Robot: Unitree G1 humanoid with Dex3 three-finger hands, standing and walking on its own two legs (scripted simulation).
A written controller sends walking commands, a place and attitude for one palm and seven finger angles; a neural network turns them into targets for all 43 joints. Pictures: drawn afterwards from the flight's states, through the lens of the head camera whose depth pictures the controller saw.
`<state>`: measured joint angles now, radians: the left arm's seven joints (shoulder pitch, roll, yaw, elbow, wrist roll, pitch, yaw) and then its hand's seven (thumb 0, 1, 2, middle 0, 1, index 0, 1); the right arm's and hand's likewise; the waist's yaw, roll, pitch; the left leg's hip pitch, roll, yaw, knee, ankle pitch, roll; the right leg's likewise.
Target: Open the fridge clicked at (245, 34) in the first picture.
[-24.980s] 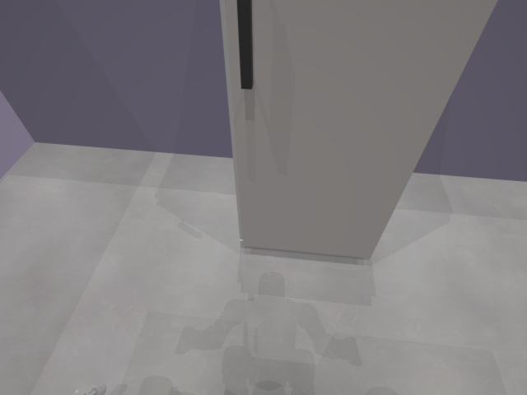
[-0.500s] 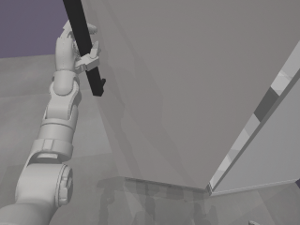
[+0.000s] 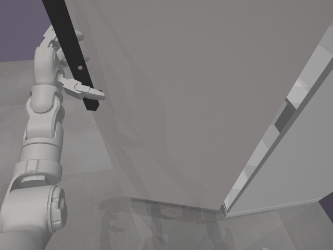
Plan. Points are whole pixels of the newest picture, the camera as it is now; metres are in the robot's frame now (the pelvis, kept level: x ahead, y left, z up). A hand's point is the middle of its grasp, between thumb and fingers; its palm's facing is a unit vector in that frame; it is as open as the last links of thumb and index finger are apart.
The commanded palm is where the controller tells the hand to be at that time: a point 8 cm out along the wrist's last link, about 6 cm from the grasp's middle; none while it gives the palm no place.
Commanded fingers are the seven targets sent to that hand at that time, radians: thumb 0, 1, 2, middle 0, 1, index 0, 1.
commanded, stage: loosen the grip on the handle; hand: left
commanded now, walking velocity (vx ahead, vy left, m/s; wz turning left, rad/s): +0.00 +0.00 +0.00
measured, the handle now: (75, 42) +0.47 +0.21 +0.27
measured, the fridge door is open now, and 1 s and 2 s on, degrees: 73 71 71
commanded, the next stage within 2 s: slip the hand off the handle in 0.08 s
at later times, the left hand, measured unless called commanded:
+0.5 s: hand (52, 67) +0.43 +0.26 +0.23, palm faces +0.22 -0.97 -0.14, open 14.7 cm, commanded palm +0.40 +0.30 +0.22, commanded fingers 0.00 -0.55 0.20 -0.25 -1.15 -0.25 -1.15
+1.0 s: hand (35, 77) +0.40 +0.28 +0.23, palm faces +0.18 -0.98 -0.12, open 14.7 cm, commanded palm +0.36 +0.33 +0.22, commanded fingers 0.00 -0.55 0.20 -0.25 -1.15 -0.25 -1.15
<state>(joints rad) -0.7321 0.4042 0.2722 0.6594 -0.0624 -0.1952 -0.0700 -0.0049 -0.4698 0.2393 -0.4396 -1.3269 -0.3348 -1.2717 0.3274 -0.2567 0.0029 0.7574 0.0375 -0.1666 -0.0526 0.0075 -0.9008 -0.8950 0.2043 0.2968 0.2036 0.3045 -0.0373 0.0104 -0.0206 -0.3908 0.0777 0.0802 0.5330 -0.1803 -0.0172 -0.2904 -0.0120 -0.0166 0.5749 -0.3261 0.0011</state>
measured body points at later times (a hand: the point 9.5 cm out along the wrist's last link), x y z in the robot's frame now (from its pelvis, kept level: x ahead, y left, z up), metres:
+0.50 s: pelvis +0.03 +0.00 +0.00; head +0.05 -0.01 +0.45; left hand +0.42 +0.31 +0.24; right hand +0.15 -0.27 -0.11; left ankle +0.06 +0.14 -0.73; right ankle -0.02 -0.12 -0.73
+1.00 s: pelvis +0.02 +0.02 +0.00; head +0.03 +0.02 +0.45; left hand +0.39 +0.34 +0.23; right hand +0.11 -0.25 -0.11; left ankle +0.06 +0.14 -0.73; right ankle -0.02 -0.12 -0.73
